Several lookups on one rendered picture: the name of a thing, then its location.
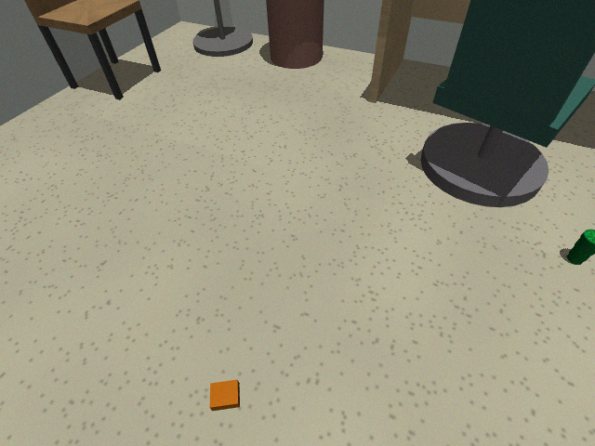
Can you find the office chair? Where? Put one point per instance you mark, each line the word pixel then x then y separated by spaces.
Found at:
pixel 518 69

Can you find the desk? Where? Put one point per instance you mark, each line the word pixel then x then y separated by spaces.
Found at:
pixel 394 23

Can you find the chair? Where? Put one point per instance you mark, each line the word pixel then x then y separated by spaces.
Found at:
pixel 90 17

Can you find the coat stand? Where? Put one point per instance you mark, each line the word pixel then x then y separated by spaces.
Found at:
pixel 222 41

